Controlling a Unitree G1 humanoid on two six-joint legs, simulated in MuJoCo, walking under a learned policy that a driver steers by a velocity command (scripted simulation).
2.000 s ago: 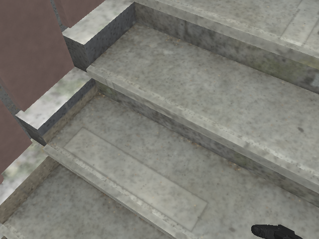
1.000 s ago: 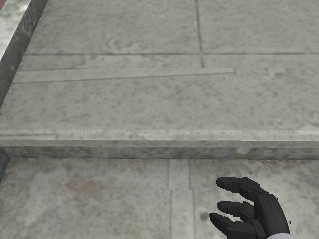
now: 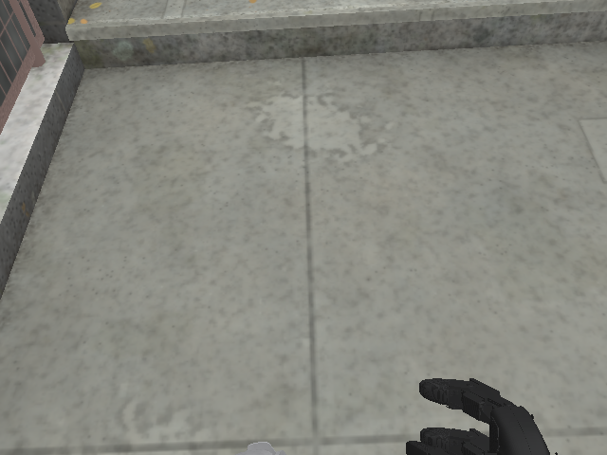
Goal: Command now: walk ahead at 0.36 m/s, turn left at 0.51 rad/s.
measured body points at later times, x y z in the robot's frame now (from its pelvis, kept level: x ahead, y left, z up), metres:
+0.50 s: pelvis +0.21 +0.00 +0.15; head +0.23 +0.04 +0.59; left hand +0.35 +0.27 +0.04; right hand +0.35 -0.25 +0.05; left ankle +0.16 +0.04 -0.59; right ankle +0.39 -0.10 -0.50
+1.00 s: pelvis +0.30 -0.03 +0.15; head +0.32 -0.03 +0.60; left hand +0.26 +0.26 +0.07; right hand +0.60 -0.15 +0.05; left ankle +0.20 +0.05 -0.49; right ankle +0.41 -0.07 -0.59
